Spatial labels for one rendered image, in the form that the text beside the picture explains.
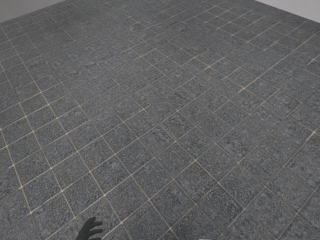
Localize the robot left hand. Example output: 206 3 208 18
76 216 103 240

